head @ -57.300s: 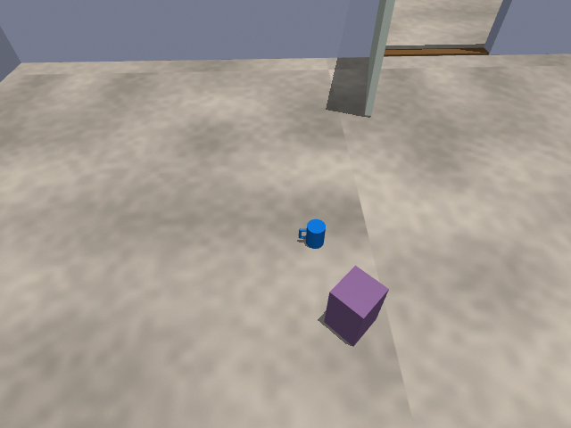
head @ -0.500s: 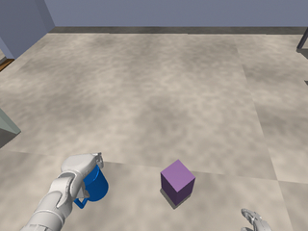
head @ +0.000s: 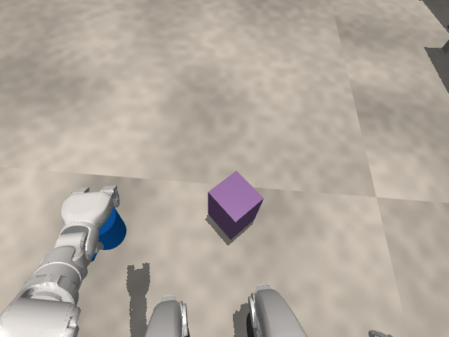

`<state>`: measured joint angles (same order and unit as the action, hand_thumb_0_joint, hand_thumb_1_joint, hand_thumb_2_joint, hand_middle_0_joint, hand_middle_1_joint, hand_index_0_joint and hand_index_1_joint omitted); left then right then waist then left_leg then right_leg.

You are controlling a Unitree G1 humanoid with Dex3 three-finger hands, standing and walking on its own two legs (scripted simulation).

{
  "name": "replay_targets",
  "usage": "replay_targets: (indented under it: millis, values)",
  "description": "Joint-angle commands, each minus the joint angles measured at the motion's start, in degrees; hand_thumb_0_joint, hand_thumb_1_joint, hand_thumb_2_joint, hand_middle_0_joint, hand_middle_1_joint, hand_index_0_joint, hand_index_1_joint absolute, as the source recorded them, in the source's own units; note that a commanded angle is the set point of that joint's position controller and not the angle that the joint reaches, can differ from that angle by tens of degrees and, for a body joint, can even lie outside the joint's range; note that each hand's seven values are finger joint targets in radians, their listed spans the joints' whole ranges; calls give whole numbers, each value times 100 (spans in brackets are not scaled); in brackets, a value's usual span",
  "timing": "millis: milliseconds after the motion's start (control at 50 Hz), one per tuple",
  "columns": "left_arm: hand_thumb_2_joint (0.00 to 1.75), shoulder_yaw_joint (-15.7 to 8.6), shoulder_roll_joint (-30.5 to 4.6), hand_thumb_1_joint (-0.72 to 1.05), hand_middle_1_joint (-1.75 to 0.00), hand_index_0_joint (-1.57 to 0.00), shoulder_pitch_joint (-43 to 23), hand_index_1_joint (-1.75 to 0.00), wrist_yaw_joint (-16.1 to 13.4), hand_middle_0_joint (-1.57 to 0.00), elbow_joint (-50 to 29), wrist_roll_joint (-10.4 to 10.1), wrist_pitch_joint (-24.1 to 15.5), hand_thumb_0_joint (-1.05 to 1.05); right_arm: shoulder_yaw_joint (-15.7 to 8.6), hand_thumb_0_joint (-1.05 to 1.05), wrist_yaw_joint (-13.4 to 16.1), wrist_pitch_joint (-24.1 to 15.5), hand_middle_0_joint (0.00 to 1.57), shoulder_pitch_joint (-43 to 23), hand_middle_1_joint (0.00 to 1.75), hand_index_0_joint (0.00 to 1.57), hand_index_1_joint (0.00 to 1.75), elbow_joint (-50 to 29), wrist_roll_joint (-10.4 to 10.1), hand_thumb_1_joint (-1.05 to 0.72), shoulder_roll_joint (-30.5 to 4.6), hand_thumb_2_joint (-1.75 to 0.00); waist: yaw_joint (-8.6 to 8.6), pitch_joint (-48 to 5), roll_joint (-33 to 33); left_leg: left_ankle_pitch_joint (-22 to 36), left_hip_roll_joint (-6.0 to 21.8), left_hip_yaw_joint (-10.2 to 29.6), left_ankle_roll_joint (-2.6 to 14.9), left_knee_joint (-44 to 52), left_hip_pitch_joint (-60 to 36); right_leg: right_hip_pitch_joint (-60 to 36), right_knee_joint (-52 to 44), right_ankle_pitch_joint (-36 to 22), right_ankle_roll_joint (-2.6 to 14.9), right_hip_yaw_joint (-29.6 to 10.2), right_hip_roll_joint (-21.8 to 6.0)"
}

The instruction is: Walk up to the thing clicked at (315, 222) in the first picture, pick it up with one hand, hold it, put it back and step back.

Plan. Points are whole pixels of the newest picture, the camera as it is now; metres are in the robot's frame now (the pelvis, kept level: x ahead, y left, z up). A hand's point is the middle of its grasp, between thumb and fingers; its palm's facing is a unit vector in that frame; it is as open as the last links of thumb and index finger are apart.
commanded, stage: crouch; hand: left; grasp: from above
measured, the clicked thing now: (99, 232) +0.37 +0.25 -0.15
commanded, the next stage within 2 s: lower in 1.36 s
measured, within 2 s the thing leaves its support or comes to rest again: neither
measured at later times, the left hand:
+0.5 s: hand (118, 232) +0.42 +0.27 -0.34, palm faces -0.45 -0.02 -0.89, open 10.8 cm
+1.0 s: hand (122, 230) +0.46 +0.28 -0.43, palm faces -0.47 -0.03 -0.88, open 10.8 cm
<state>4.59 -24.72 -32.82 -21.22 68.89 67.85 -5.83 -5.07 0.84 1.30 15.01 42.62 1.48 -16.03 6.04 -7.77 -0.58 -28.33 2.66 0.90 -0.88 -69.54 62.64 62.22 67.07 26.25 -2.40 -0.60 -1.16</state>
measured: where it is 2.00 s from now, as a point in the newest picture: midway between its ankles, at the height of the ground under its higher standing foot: outside the picture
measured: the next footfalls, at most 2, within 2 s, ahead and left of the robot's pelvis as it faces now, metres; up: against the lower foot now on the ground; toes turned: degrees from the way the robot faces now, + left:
none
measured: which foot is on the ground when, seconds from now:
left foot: down 0.00-1.00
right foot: down 0.00-1.00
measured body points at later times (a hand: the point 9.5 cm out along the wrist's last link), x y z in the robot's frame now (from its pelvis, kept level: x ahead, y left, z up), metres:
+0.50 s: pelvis -0.03 +0.01 -0.19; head +0.20 +0.04 +0.20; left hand +0.44 +0.27 -0.29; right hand +0.02 -0.27 -0.32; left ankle +0.04 +0.13 -0.63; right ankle +0.05 -0.14 -0.63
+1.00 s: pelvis -0.04 +0.01 -0.27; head +0.22 +0.05 +0.09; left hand +0.48 +0.28 -0.38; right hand -0.02 -0.28 -0.37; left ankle +0.04 +0.13 -0.63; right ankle +0.05 -0.14 -0.63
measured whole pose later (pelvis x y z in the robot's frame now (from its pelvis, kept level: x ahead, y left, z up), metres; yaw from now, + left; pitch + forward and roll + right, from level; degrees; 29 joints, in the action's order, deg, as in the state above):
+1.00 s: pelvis -0.04 +0.01 -0.27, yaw -4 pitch +38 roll -8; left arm -8.1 -45.2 -57.1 -16.6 79.6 73.8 -12.6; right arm 1.2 -7.3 -1.3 11.7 40.3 7.0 -16.3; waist 14.8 -3.9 -0.6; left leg -40.6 0.3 6.9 -0.6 -126.9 124.3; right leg 121.0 121.6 38.5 -3.8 1.0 -1.0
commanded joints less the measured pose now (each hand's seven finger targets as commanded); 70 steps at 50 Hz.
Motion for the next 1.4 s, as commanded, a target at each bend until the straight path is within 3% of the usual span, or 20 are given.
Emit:
replay_targets:
  millis: [0, 80, 140, 200, 260, 300, 420, 480, 500, 520, 580, 620, 860, 940, 980, 1040, 1180, 1280, 1340, 1380]
  values:
    - [100, -564, -1687, 25, -124, -61, -2421, -116, -390, -53, -764, -64, 121, 0, -253, 0, 96, -256, 20, 537, 30, 20, 30, -375, 93, -90, -887, -89, 15, -3061, -671, 1168, -253, -60, 117, -184, -671, -71, 239, -916, 420, 236, 210]
    - [98, -598, -1749, 26, -122, -62, -2437, -114, -281, -54, -548, -46, 167, 0, -256, 0, 95, -289, 20, 573, 30, 20, 30, -345, 154, -90, -898, -89, 116, -3207, -762, 851, -238, 60, 106, -687, -6, 689, 879, -636, 438, 312, 173]
    - [99, -813, -2107, 25, -123, -62, -2779, -115, -177, -54, -715, -54, 113, 0, -245, 0, 42, -340, 20, 611, 30, 20, 30, -351, 195, -90, -945, -90, 135, -3625, -942, 766, -234, 161, 79, -1088, 251, 1227, 1376, -481, 444, 361, 144]
    - [101, -817, -2136, 28, -124, -65, -2976, -116, -81, -57, -521, -23, 3, 0, -197, 0, -38, -392, 20, 646, 30, 20, 30, -322, 248, -90, -976, -90, 324, -3491, -948, 431, -225, 273, 97, -1482, 699, 1917, 1756, -189, 440, 423, 119]
    - [102, -1044, -2532, 32, -121, -68, -3241, -114, -50, -61, -573, 52, -178, 0, -154, 0, -114, -451, 20, 678, 30, 20, 30, -330, 273, -90, -1017, -90, 352, -3783, -956, 164, -284, 239, 143, -1930, 1149, 2195, 2093, -30, 426, 417, 99]
    - [103, -1042, -2491, 37, -123, -72, -3342, -115, -49, -64, -634, 88, -275, 0, -100, 0, -192, -487, 20, 737, 30, 20, 30, -319, 326, -90, -1027, -90, 402, -3984, -1112, 348, -274, 298, 129, -2168, 1048, 2476, 2329, -102, 426, 445, 67]
    - [109, -1319, -3003, 40, -122, -75, -3862, -116, -154, -69, -665, 280, -453, 0, -53, 0, -339, -524, 20, 846, 30, 20, 30, -211, 401, -91, -1143, -90, 473, -4335, -1468, 577, -285, 330, 99, -2781, 1281, 3041, 2996, -232, 435, 518, 51]
    - [110, -1273, -2983, 41, -122, -77, -4103, -115, -155, -71, -669, 354, -491, 0, -43, 0, -417, -520, 20, 906, 30, 20, 30, -197, 435, -91, -1148, -90, 585, -4501, -1588, 809, -285, 249, 131, -3183, 1336, 3184, 3209, -406, 423, 526, 72]
    - [107, -1334, -3119, 40, -120, -76, -4081, -114, -174, -70, -526, 383, -469, 0, -29, 0, -422, -506, 20, 889, 30, 20, 30, -168, 438, -91, -1165, -90, 532, -4375, -1616, 729, -293, 218, 125, -3233, 1536, 3242, 3282, -389, 425, 525, 70]
    - [109, -1294, -2991, 41, -120, -76, -4046, -114, -163, -70, -513, 366, -471, 0, 1, 0, -459, -508, 20, 912, 30, 20, 30, -197, 473, -91, -1137, -90, 588, -4327, -1705, 731, -302, 212, 116, -3293, 1612, 3263, 3349, -388, 425, 534, 56]
    - [112, -1341, -3196, 43, -120, -78, -4325, -115, -125, -73, -529, 390, -461, 0, -15, 0, -506, -484, 20, 905, 30, 20, 30, -182, 490, -91, -1189, -90, 602, -4382, -1792, 761, -274, 190, 127, -3534, 1678, 3441, 3528, -387, 425, 557, 80]
    - [114, -1281, -3066, 44, -123, -79, -4240, -117, -75, -74, -390, 376, -431, 0, 26, 0, -538, -473, 20, 933, 30, 20, 30, -183, 518, -92, -1212, -91, 668, -4283, -1817, 878, -265, 244, 98, -3631, 1731, 3592, 3692, -446, 415, 593, 51]
    - [113, -1445, -3720, 48, -124, -81, -4504, -118, 194, -75, -49, 461, -584, 0, 125, 0, -733, -316, 20, 1005, 30, 20, 30, -284, 537, -92, -1370, -91, 822, -3909, -1811, 558, -285, 175, 144, -4250, 2541, 3952, 4189, -310, 394, 635, 101]
    - [112, -1549, -3984, 46, -121, -80, -4626, -116, 170, -74, -5, 536, -690, 0, 197, 0, -771, -253, 20, 992, 30, 20, 30, -284, 565, -92, -1415, -90, 803, -3961, -1879, 454, -294, 201, 133, -4342, 2671, 4068, 4382, -253, 406, 680, 108]
    - [113, -1533, -3927, 47, -122, -80, -4616, -117, 159, -75, 53, 537, -745, 0, 229, 0, -801, -245, 20, 1036, 30, 20, 30, -295, 602, -92, -1415, -90, 889, -3914, -1929, 410, -295, 205, 132, -4428, 2756, 4087, 4440, -240, 392, 705, 113]
    - [113, -1582, -4166, 48, -123, -80, -4767, -117, 121, -75, 142, 599, -801, 0, 304, 0, -805, -228, 20, 1035, 30, 20, 30, -260, 618, -92, -1441, -90, 926, -3791, -1930, 301, -310, 169, 157, -4566, 3004, 4115, 4518, -219, 387, 706, 122]
    - [114, -1620, -4370, 48, -121, -81, -4844, -116, 53, -76, 298, 705, -828, 0, 406, 0, -809, -198, 20, 1031, 30, 20, 30, -252, 667, -91, -1546, -90, 997, -3735, -2148, 235, -299, 232, 135, -4693, 3048, 4424, 4726, -172, 391, 800, 129]
    - [115, -1497, -4323, 46, -121, -80, -4839, -116, 94, -76, 415, 701, -799, 0, 526, 0, -824, -179, 20, 1082, 30, 20, 30, -278, 671, -92, -1557, -90, 1094, -3566, -2138, 210, -294, 236, 154, -4856, 3168, 4477, 4774, -187, 375, 822, 137]
    - [113, -1567, -4508, 48, -119, -81, -5070, -114, 87, -77, 324, 671, -782, 0, 520, 0, -812, -170, 20, 1001, 30, 20, 30, -299, 653, -91, -1617, -90, 1094, -3542, -2326, 154, -273, 304, 123, -4823, 3144, 4714, 4907, -142, 407, 856, 143]
    - [114, -1491, -4390, 47, -118, -81, -4977, -114, 118, -78, 359, 687, -784, 0, 575, 0, -834, -164, 20, 1061, 30, 20, 30, -335, 666, -92, -1607, -90, 1178, -3455, -2297, 165, -277, 316, 125, -4878, 3191, 4666, 4901, -159, 390, 883, 139]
